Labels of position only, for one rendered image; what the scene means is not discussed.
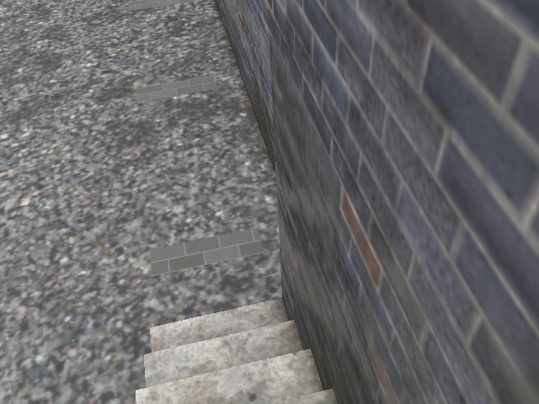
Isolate stairs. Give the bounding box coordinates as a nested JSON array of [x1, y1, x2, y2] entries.
[[136, 298, 338, 404]]

